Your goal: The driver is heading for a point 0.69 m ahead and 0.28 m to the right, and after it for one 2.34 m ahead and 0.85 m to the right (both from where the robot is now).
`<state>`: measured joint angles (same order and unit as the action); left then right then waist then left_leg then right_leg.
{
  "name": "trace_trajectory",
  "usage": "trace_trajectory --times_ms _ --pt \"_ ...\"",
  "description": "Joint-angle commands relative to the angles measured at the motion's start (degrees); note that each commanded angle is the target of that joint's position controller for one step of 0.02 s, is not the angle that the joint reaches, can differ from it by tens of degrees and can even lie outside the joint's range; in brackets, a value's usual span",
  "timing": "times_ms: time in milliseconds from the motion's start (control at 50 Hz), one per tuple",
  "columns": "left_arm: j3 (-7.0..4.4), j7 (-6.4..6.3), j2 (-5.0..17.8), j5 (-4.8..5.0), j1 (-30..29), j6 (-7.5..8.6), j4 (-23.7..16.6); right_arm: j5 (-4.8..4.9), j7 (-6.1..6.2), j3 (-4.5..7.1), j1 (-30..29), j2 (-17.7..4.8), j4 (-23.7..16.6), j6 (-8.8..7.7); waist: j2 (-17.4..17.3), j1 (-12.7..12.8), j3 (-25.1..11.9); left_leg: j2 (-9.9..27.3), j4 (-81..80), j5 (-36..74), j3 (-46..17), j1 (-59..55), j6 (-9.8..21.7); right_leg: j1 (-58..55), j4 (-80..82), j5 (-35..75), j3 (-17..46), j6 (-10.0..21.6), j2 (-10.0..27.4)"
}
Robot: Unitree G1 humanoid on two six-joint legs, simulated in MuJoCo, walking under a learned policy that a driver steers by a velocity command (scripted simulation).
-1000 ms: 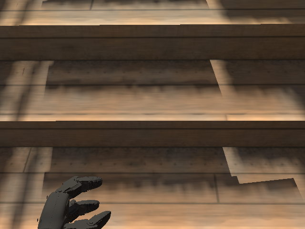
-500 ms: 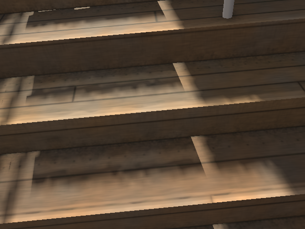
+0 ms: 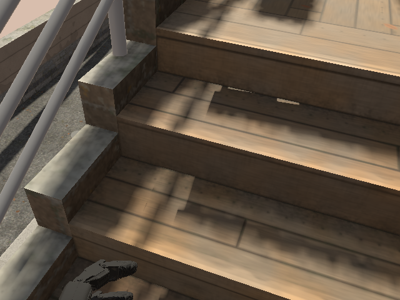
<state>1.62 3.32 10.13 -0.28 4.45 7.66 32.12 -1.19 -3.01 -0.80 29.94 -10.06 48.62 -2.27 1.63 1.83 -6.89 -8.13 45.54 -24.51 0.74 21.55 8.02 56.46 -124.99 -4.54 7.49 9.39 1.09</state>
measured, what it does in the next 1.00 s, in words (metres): climbs, turning right: right foot 0.17 m higher, then left foot 0.16 m higher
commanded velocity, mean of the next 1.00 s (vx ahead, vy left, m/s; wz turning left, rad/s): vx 0.98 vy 0.00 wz -0.68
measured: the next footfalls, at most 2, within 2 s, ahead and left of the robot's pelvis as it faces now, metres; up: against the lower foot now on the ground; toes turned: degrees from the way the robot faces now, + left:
right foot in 0.26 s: +0.33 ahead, -0.03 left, +0.17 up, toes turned -7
left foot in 0.56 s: +0.72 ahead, +0.12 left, +0.33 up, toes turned -21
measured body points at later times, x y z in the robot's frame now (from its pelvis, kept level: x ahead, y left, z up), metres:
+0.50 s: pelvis +0.41 +0.01 +0.18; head +0.41 +0.04 +0.63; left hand +0.37 +0.23 +0.02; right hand +0.68 -0.16 +0.26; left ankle +0.55 +0.14 -0.28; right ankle +0.29 -0.03 -0.54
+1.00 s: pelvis +0.76 -0.10 +0.35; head +0.78 -0.12 +0.80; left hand +1.07 -0.20 +0.34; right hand +0.54 -0.23 +0.21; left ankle +0.69 +0.13 -0.37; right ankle +0.83 -0.29 -0.20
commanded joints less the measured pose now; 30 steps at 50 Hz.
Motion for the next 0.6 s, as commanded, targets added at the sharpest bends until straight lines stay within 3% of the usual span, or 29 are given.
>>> trace_trajectory --times_ms 20,40,60,80,120,140,160,180,200,220,240,260,280,300,320,340,360,380,400,420,440,460,480,500,520,540,560,580,600 --pt "4.47 -0.50 -8.4 4.27 1.9 -1.53 -0.9 -1.40 -1.58 -1.21 -5.9 1.9 2.5 -1.41 -1.7 3.6 12.9 14.2 -21.6 9.0 -10.2 7.0 -7.1 23.0 -16.4 0.9 5.0 1.7 -2.0" --pt "5.74 -0.92 -10.8 4.83 -1.4 -1.79 -1.5 -1.64 -1.73 -1.79 -7.8 2.9 4.1 -1.45 -5.3 4.3 15.6 12.9 -22.8 11.8 -4.8 9.0 -9.5 27.6 -16.1 1.9 3.4 2.5 -3.4" --pt "6.20 -1.34 -9.4 4.36 -3.4 -2.34 -2.7 -1.07 -1.76 -2.31 -10.4 2.5 4.2 -1.78 -5.1 6.0 16.0 11.0 -26.1 11.7 1.9 17.1 -11.5 22.3 -3.2 7.0 0.0 1.7 -3.9" --pt "5.85 -1.91 -7.2 3.25 -8.8 -2.67 -2.8 0.45 -1.24 -2.66 -9.6 2.3 5.7 -2.44 -2.9 4.1 14.9 10.2 -29.8 15.5 4.0 22.6 -11.5 15.7 4.1 11.2 -6.4 1.1 -5.3" --pt "6.49 -2.11 -6.8 2.89 -17.5 -3.43 -5.4 2.66 1.31 -3.62 -1.4 1.5 9.4 -4.22 -5.1 0.1 11.2 13.1 -39.2 30.2 3.3 23.4 -7.9 4.5 16.7 9.6 -17.7 -1.8 -6.0" --pt "5.24 -1.64 -4.4 2.37 -15.4 -3.41 -4.3 1.03 2.27 -3.59 1.3 -1.3 10.5 -4.50 -6.1 -0.5 3.6 14.3 -38.4 56.6 5.6 12.3 -7.9 -2.1 20.2 8.2 -21.9 -0.8 -6.4" --pt "4.12 -1.22 -1.1 1.82 -12.2 -2.74 -3.3 1.28 3.00 -2.75 0.4 -5.5 10.4 -4.17 -6.8 2.5 -3.1 13.5 -33.7 82.6 11.2 4.9 -9.4 -11.1 30.1 4.0 -25.5 0.3 -7.3" --pt "2.31 -1.65 2.9 1.51 -10.2 -2.83 -2.0 0.35 4.38 -1.71 1.0 -10.1 9.8 -4.23 -9.1 3.9 -9.1 14.3 -29.2 108.4 12.1 -2.9 -9.5 -19.2 35.8 1.9 -26.0 1.0 -9.4" --pt "1.64 -1.44 4.0 0.90 -6.1 -2.74 -0.8 0.50 6.17 -0.07 -2.0 -16.4 8.2 -4.25 -15.7 7.4 -12.0 19.7 -25.5 129.5 8.2 -13.4 -8.5 -21.3 42.5 -8.6 -26.3 0.7 -8.1" --pt "-0.07 -0.61 6.9 0.37 -1.0 -3.26 2.2 0.44 7.61 0.70 -8.0 -18.4 5.4 -3.52 -15.7 9.9 -11.9 22.8 -19.4 144.7 6.0 -22.0 -7.8 -22.1 46.7 -17.6 -27.0 0.0 -9.3" --pt "-1.93 -0.15 10.5 0.73 4.4 -4.38 4.8 0.17 7.95 0.88 -11.1 -18.2 3.1 -2.94 -14.6 11.3 -9.6 24.6 -8.9 151.4 4.8 -29.0 -7.6 -21.8 57.8 -23.2 -22.7 2.0 -9.8" --pt "-2.91 0.33 12.2 1.04 19.0 -4.96 9.0 0.18 8.80 2.33 -20.3 -21.0 -1.2 -2.58 -9.7 18.5 -10.8 23.0 14.1 136.3 3.1 -23.1 -7.8 -33.8 76.9 -19.6 -11.5 5.9 -6.0" --pt "-2.58 1.35 12.8 -1.99 30.1 -4.35 17.9 -0.49 7.34 0.27 -33.1 -11.4 -9.7 -5.34 15.2 18.2 -4.3 9.1 42.6 48.6 -1.2 6.2 -7.8 -49.7 87.9 1.0 4.0 9.5 -5.7" --pt "-1.03 -0.01 6.1 -5.22 23.5 -4.37 16.2 -1.89 4.06 -1.65 -27.9 -1.4 -14.9 -7.92 27.6 5.3 -2.1 -1.2 71.5 12.9 -11.0 31.8 -8.4 -54.9 96.1 -1.5 34.2 17.4 1.9" --pt "0.17 -1.14 -0.5 -4.24 26.8 -3.58 17.6 -1.96 0.87 -2.88 -29.7 2.8 -18.5 -10.22 16.7 4.9 1.3 0.1 83.1 9.3 -13.6 44.4 -3.2 -54.0 102.6 -21.5 42.8 15.9 4.8" --pt "0.37 -1.20 -3.6 -2.62 28.4 -3.01 19.8 -2.32 -1.48 -4.05 -33.0 6.3 -21.7 -10.71 5.8 2.7 6.0 0.1 98.2 3.9 -12.5 54.5 -1.4 -53.4 102.5 -21.6 42.3 14.3 5.6" --pt "0.21 -0.75 -3.6 0.34 25.2 -3.45 19.8 -3.93 -3.08 -5.09 -32.3 7.5 -22.2 -9.85 -9.3 -1.8 9.4 2.4 95.9 2.3 -10.1 57.8 0.0 -50.6 102.9 -21.2 35.7 10.9 3.5" --pt "0.56 -0.66 -3.5 1.24 18.9 -3.55 18.9 -3.85 -3.28 -6.59 -25.2 9.5 -21.3 -9.05 -13.2 -7.3 9.9 4.9 92.1 5.2 -8.8 56.1 -0.2 -43.4 103.1 -20.8 27.8 8.3 0.8" --pt "0.23 -1.33 -2.2 0.72 13.6 -4.10 18.1 -3.26 -3.21 -6.74 -21.8 7.7 -20.9 -8.13 -13.6 -10.5 13.1 7.9 88.0 6.2 -8.1 54.3 -1.9 -34.9 105.9 -22.4 23.6 6.3 -0.2" --pt "-0.05 -1.76 -0.3 0.69 8.4 -4.56 17.3 -2.65 -2.39 -7.15 -26.7 6.0 -24.2 -7.59 -12.5 -12.2 18.6 10.0 77.2 1.8 -5.2 49.7 -3.6 -22.2 109.9 -24.1 19.5 4.1 -2.7" --pt "0.21 -2.08 0.9 0.80 6.4 -4.20 17.1 -3.16 -1.49 -8.64 -34.4 6.7 -29.2 -7.86 -9.4 -12.4 21.7 12.0 65.9 2.1 -1.9 45.3 -4.1 -11.6 112.3 -21.6 16.2 3.1 -5.3" --pt "-0.36 -3.13 2.1 1.06 11.7 -3.21 18.1 -3.65 0.09 -9.40 -38.2 7.2 -30.9 -8.00 -6.6 -9.8 18.5 12.2 64.4 5.8 2.1 39.2 -5.7 -7.7 112.2 -14.3 16.0 4.6 -4.6" --pt "-1.17 -4.02 4.9 2.01 13.8 -2.57 17.8 -3.76 1.49 -9.76 -37.9 7.1 -32.2 -8.32 -4.2 -9.7 16.0 13.5 61.5 5.7 1.9 36.8 -6.4 -8.3 111.3 -12.0 18.7 4.8 -3.6" --pt "-2.86 -4.03 8.9 3.78 17.1 -3.00 16.6 -4.16 3.23 -9.77 -42.2 6.1 -34.7 -8.14 -7.2 -7.2 11.6 15.6 46.4 1.7 0.1 29.1 -6.2 -10.6 112.2 -8.4 17.8 3.9 -3.7" --pt "-4.84 -4.96 13.1 5.24 19.8 -3.11 16.0 -3.88 3.82 -9.73 -40.8 5.7 -35.9 -7.73 -5.9 -7.7 2.1 14.9 26.6 -6.3 3.5 2.1 -5.8 -7.3 119.5 -0.2 15.2 3.8 -1.2" --pt "-4.93 -4.88 13.6 3.92 22.0 -2.10 15.9 -2.13 5.72 -4.89 -32.2 -0.1 -32.1 -6.94 -5.0 -11.5 -9.3 7.1 23.9 -7.5 10.5 -18.6 -8.1 -13.2 108.9 40.7 13.4 2.8 -2.9" --pt "-6.62 -4.37 17.7 2.72 14.7 -0.81 13.5 -0.89 7.33 -0.01 -13.3 -8.5 -27.9 -7.09 0.0 -21.8 -19.3 10.4 19.2 -11.5 -2.7 -33.2 -5.1 -14.2 84.6 76.2 14.2 -0.5 -4.5" --pt "-7.34 -3.63 19.5 1.41 9.6 0.91 10.5 0.22 7.67 5.49 6.0 -21.1 -21.5 -5.99 -7.5 -26.4 -33.8 18.2 3.9 -17.9 -24.9 -39.8 -1.5 -24.9 67.0 63.7 13.5 -2.8 -4.6" --pt "-5.44 -1.80 8.7 0.81 8.2 2.42 6.8 2.64 8.36 6.50 6.6 -26.7 -15.2 -4.90 -36.9 -17.8 -32.9 29.5 -23.4 -25.2 -61.1 -43.1 4.5 -13.3 40.9 3.2 9.3 -3.7 -11.6"
Keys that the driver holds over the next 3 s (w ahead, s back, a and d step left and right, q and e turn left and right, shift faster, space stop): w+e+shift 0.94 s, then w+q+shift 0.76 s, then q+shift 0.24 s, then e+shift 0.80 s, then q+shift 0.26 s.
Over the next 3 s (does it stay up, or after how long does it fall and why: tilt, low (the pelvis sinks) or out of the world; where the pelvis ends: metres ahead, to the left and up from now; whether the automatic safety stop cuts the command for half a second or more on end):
stays up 1.44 -0.60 0.69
